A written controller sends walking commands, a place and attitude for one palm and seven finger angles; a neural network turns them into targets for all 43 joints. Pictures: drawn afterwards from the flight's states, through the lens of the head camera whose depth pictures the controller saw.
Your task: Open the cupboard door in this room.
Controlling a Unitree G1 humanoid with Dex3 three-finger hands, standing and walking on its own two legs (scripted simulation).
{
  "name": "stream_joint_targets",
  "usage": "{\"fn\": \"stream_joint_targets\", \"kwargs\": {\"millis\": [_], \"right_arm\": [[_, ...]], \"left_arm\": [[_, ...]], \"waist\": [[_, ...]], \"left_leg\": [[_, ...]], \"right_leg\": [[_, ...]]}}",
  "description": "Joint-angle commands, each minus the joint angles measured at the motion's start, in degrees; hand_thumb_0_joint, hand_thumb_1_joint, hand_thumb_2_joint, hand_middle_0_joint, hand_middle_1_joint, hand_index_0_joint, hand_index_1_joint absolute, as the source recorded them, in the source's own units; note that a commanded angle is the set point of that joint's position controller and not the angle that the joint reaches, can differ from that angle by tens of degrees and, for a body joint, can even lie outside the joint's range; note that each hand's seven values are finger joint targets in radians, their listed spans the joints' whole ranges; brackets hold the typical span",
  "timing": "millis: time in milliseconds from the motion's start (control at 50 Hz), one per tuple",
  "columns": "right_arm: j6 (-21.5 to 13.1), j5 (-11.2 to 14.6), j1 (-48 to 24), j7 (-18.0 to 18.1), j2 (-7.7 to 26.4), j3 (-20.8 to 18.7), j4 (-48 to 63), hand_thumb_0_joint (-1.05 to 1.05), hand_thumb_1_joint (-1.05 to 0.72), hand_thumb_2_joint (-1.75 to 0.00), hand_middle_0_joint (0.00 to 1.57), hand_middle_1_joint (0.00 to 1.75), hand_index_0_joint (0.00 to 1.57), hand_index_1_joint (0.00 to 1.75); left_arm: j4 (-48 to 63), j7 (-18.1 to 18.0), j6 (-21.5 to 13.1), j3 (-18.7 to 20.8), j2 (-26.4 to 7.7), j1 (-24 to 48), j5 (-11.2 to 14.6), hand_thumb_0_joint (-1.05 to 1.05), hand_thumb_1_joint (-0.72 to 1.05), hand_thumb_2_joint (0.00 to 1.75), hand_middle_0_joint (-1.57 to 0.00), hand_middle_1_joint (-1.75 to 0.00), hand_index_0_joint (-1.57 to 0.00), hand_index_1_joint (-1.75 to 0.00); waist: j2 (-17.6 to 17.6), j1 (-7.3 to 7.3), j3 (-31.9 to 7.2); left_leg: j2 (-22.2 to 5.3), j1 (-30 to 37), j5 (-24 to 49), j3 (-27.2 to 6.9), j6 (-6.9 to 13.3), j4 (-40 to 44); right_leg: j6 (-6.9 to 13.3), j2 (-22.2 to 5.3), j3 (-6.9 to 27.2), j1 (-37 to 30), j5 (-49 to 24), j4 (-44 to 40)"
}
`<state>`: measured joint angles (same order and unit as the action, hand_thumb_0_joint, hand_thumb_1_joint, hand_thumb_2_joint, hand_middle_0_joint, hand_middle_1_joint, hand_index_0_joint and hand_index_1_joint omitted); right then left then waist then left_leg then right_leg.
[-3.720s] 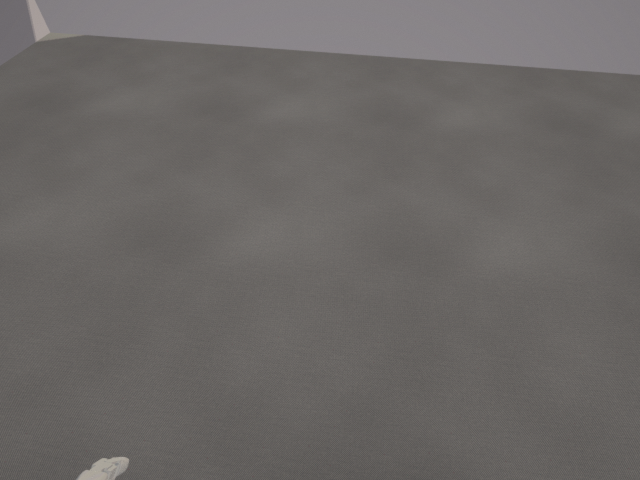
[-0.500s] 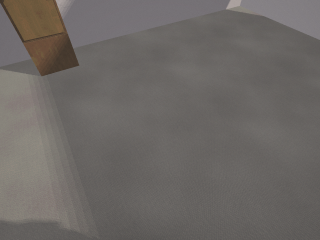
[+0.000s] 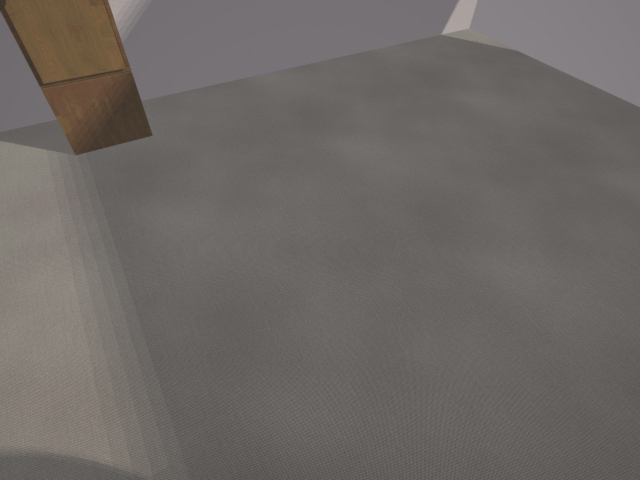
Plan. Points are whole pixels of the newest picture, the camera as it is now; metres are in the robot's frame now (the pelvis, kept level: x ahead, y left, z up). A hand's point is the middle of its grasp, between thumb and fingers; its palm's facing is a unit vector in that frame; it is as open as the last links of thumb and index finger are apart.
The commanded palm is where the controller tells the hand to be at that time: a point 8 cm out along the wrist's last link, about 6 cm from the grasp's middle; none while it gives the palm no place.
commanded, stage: stand and wait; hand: left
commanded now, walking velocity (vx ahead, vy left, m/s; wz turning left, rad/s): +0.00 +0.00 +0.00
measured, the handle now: out of the picture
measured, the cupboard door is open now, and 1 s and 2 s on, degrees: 0 0 0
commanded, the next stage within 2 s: turn or walk to find it in 1.40 s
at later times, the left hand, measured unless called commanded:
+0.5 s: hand out of the picture -0.03 +0.17 -0.18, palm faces +0.03 -0.99 -0.16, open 7.4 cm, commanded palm none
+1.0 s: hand out of the picture +0.00 +0.19 -0.18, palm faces +0.00 -0.98 -0.20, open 7.4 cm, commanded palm none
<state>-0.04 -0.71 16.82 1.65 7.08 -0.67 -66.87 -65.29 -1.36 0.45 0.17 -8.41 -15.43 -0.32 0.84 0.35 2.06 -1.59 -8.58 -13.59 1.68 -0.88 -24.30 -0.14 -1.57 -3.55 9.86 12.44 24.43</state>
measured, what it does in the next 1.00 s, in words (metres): stands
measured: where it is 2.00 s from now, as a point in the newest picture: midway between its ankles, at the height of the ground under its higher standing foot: outside the picture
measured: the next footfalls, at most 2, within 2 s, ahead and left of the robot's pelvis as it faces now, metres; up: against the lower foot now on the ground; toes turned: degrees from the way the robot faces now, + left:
none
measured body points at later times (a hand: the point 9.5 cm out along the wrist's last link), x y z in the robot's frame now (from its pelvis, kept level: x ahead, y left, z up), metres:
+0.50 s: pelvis -0.01 +0.01 +0.00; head -0.01 +0.01 +0.45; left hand -0.03 +0.22 -0.16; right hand -0.04 -0.20 -0.16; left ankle +0.00 +0.13 -0.74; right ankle +0.01 -0.12 -0.74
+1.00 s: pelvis -0.01 +0.00 +0.00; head +0.00 +0.00 +0.45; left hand +0.00 +0.24 -0.16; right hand -0.01 -0.23 -0.16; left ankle +0.00 +0.13 -0.74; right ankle +0.01 -0.12 -0.74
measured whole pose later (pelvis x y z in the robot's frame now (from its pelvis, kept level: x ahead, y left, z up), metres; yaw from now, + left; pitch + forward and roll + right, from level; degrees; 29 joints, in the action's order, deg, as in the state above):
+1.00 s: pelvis -0.01 +0.00 +0.00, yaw -1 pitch -2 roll +0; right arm -1.0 -0.8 15.5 1.2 9.7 -1.5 -65.3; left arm -64.6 -1.1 -0.7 0.6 -10.1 -14.8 -0.9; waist 0.2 0.2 1.9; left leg -1.5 -9.5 -12.7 3.1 -0.4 -23.7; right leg -0.3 -1.6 -2.1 11.5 11.3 24.4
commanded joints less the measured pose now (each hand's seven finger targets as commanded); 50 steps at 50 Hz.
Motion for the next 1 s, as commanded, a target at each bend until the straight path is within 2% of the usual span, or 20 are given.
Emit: {"fn": "stream_joint_targets", "kwargs": {"millis": [0, 140, 200, 280, 560, 620, 640, 720, 980], "right_arm": [[-0.76, 0.18, 2.97, 0.45, 5.98, -0.82, 1.91, 0.00, -0.90, -0.90, 0.20, 0.30, 0.20, 0.30], [-1.09, 0.26, 3.96, 0.50, 5.44, -0.94, 1.98, 0.00, -0.90, -0.90, 0.20, 0.30, 0.20, 0.30], [-0.97, 0.25, 4.02, 0.47, 5.13, -0.97, 1.94, 0.00, -0.90, -0.90, 0.20, 0.30, 0.20, 0.30], [-1.09, 0.24, 4.50, 0.43, 5.04, -1.02, 2.06, 0.00, -0.90, -0.90, 0.20, 0.30, 0.20, 0.30], [-0.95, 0.17, 4.57, 0.24, 5.74, -1.26, 2.55, 0.00, -0.90, -0.90, 0.20, 0.30, 0.20, 0.30], [-1.30, 0.19, 4.38, 0.28, 6.18, -1.29, 2.64, 0.00, -0.90, -0.90, 0.20, 0.30, 0.20, 0.30], [-1.32, 0.20, 4.33, 0.26, 6.35, -1.36, 2.63, 0.00, -0.90, -0.90, 0.20, 0.30, 0.20, 0.30], [-1.27, 0.18, 3.61, 0.24, 7.16, -1.46, 2.88, 0.00, -0.90, -0.90, 0.20, 0.30, 0.20, 0.30], [-1.76, 0.15, 0.16, 0.00, 11.35, -1.97, 3.87, 0.00, -0.90, -0.90, 0.20, 0.30, 0.20, 0.30]], "left_arm": [[1.49, -0.64, -0.63, 0.67, -5.05, -3.91, -0.18, 0.00, 0.90, 0.90, -0.20, -0.30, -0.20, -0.30], [1.22, -0.78, -0.88, 0.54, -4.15, -5.13, -0.30, 0.00, 0.90, 0.90, -0.20, -0.30, -0.20, -0.30], [1.03, -0.85, -0.79, 0.48, -3.67, -5.61, -0.44, 0.00, 0.90, 0.90, -0.20, -0.30, -0.20, -0.30], [1.03, -0.92, -0.85, 0.60, -3.53, -6.12, -0.53, 0.00, 0.90, 0.90, -0.20, -0.30, -0.20, -0.30], [1.31, -0.82, -1.14, 0.79, -4.45, -6.29, -0.63, 0.00, 0.90, 0.90, -0.20, -0.30, -0.20, -0.30], [1.50, -0.74, -1.42, 0.92, -5.10, -5.79, -0.56, 0.00, 0.90, 0.90, -0.20, -0.30, -0.20, -0.30], [1.58, -0.72, -1.46, 1.00, -5.38, -5.52, -0.59, 0.00, 0.90, 0.90, -0.20, -0.30, -0.20, -0.30], [1.85, -0.65, -1.46, 1.10, -6.05, -4.80, -0.62, 0.00, 0.90, 0.90, -0.20, -0.30, -0.20, -0.30], [3.19, -0.27, -2.04, 1.79, -10.38, -0.96, -0.61, 0.00, 0.90, 0.90, -0.20, -0.30, -0.20, -0.30]], "waist": [[-1.73, 0.17, 2.75], [-1.07, 0.01, 2.30], [-1.02, 0.05, 4.24], [-1.40, 0.02, 3.71], [-0.39, -0.04, 4.39], [-1.25, -0.04, 2.58], [-0.50, -0.12, 2.39], [-0.74, -0.12, 3.51], [-0.66, -0.10, 1.04]], "left_leg": [[-4.57, -3.46, 2.37, -3.69, 1.79, 6.03], [-4.77, -3.11, 2.64, -3.80, 2.13, 6.22], [-4.68, -4.27, -0.15, -4.02, 2.24, 6.91], [-4.77, -4.66, -0.73, -4.27, 2.41, 7.32], [-4.25, -5.02, -3.05, -3.95, 2.39, 6.62], [-4.45, -4.12, -0.46, -3.77, 2.47, 6.35], [-4.40, -4.14, -0.63, -3.78, 2.44, 6.20], [-4.46, -4.32, -1.10, -3.87, 2.45, 6.27], [-5.21, -2.31, 2.36, -3.78, 2.40, 6.00]], "right_leg": [[0.46, -4.66, 4.64, 1.70, -0.59, -5.41], [0.34, -4.51, 4.61, 2.22, -2.11, -4.70], [0.25, -4.32, 4.91, 3.61, -0.39, -4.87], [0.20, -4.23, 4.85, 3.21, -0.66, -4.42], [0.46, -4.30, 5.89, 5.10, 2.55, -5.28], [0.67, -4.58, 5.88, 3.87, 0.15, -5.00], [0.63, -4.60, 5.74, 3.64, 0.47, -5.11], [0.79, -4.57, 6.14, 4.52, 1.28, -5.43], [1.31, -5.05, 6.42, 2.37, -1.93, -5.56]]}}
